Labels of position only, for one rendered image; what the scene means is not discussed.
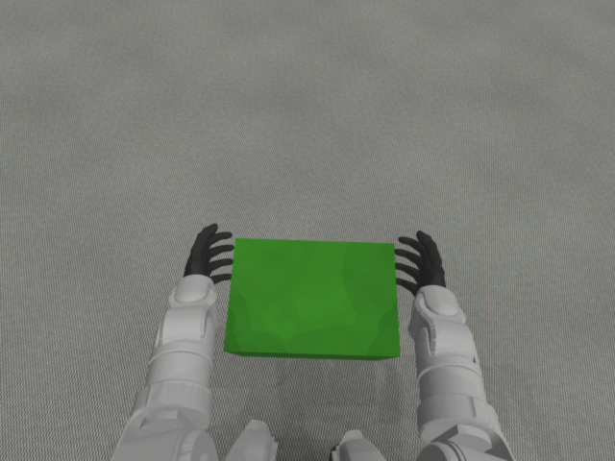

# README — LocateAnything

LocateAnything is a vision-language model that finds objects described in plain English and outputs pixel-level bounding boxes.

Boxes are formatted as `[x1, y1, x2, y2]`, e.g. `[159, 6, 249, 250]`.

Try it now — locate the robot right upper arm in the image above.
[416, 440, 507, 461]

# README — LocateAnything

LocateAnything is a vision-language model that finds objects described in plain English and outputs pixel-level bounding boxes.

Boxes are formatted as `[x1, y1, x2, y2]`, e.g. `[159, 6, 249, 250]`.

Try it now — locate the robot left upper arm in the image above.
[111, 426, 218, 461]

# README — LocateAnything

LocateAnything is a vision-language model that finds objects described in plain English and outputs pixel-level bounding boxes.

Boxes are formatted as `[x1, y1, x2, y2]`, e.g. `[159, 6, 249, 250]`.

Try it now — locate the robot left shin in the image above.
[235, 420, 271, 438]

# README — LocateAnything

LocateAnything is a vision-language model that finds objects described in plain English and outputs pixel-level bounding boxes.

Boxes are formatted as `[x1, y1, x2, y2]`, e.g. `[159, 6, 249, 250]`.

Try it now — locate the carton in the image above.
[224, 238, 401, 361]

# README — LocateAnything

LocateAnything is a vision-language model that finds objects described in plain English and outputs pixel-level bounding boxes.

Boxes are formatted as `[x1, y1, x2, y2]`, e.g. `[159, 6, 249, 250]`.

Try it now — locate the right robot forearm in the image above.
[408, 285, 516, 461]

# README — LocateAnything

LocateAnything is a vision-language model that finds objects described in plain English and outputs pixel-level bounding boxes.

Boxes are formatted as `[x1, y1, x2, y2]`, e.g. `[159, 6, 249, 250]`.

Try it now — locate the right robot hand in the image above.
[394, 230, 446, 297]

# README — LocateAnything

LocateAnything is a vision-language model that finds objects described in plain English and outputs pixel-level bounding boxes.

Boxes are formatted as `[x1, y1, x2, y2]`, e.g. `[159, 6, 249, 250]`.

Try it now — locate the left robot forearm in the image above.
[110, 275, 219, 461]

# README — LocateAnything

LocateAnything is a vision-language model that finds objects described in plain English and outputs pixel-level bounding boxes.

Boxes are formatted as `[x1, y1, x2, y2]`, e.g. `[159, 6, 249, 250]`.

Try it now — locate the left robot hand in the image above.
[184, 223, 234, 284]

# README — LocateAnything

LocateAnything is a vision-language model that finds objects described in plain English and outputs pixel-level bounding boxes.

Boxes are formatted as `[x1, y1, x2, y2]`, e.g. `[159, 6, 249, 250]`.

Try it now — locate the robot left thigh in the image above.
[222, 428, 279, 461]

